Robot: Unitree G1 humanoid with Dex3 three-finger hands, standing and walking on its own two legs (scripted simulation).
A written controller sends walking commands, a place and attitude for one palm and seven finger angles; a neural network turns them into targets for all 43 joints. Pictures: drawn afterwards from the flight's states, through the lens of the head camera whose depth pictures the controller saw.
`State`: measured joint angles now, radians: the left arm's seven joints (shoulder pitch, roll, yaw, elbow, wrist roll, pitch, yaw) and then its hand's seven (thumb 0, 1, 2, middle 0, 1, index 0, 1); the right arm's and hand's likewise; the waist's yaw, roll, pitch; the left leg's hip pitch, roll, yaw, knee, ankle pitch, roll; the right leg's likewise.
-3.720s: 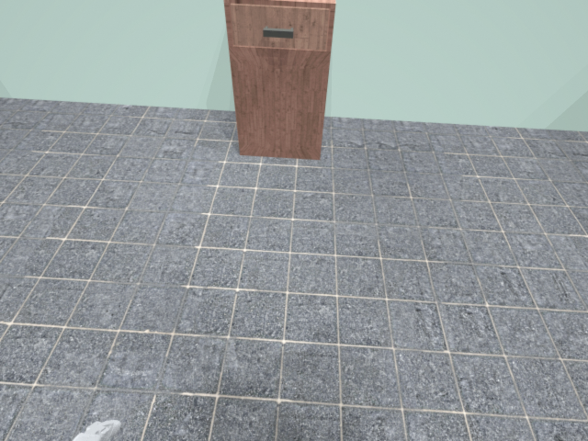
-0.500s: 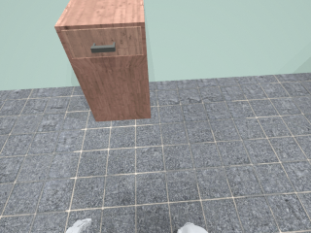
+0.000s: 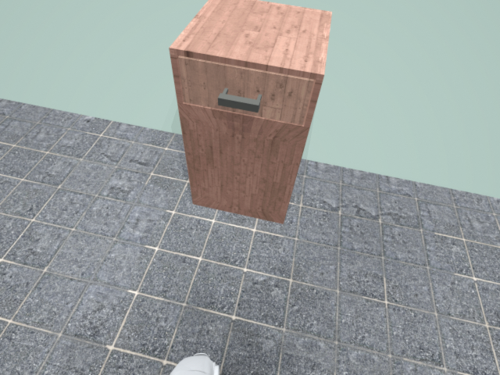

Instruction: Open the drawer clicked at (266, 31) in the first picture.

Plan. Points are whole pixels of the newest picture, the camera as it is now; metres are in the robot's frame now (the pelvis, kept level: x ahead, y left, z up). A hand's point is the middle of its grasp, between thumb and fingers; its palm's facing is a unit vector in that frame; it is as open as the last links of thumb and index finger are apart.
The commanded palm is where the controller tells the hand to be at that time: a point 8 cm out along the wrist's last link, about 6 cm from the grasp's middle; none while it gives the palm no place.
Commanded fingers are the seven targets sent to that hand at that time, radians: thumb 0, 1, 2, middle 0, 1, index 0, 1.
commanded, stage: take the last steps up to it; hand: left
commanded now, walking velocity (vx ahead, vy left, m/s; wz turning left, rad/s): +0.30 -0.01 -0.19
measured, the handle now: (240, 98) +0.85 +0.12 -0.08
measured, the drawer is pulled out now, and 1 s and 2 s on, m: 0.00 0.00 0.00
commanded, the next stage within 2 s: come to a stop and stand still in 0.84 s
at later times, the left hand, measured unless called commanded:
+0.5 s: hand (179, 314) +0.24 +0.16 -0.15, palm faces -0.08 -0.98 -0.20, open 7.4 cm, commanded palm none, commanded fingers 0.00 0.90 0.90 -0.20 -0.30 -0.20 -0.30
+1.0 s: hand (207, 310) +0.26 +0.11 -0.18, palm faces +0.04 -0.99 -0.13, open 7.3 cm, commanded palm none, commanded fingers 0.00 0.90 0.90 -0.20 -0.30 -0.20 -0.30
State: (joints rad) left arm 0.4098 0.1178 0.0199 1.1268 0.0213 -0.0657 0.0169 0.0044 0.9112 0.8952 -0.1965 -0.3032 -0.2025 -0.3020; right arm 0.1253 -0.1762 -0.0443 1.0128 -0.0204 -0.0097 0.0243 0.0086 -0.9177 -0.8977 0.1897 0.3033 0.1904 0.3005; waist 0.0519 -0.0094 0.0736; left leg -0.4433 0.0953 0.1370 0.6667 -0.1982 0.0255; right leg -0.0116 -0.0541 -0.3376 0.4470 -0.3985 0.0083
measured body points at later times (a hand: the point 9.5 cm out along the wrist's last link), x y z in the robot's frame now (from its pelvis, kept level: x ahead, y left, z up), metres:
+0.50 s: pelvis +0.14 -0.02 +0.01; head +0.14 -0.03 +0.46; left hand +0.24 +0.21 -0.13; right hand +0.06 -0.23 -0.15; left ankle +0.09 +0.10 -0.73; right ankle +0.20 -0.15 -0.71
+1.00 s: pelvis +0.29 -0.05 +0.00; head +0.31 -0.03 +0.45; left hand +0.26 +0.16 -0.16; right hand +0.35 -0.28 -0.14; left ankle +0.35 +0.06 -0.73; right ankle +0.21 -0.15 -0.73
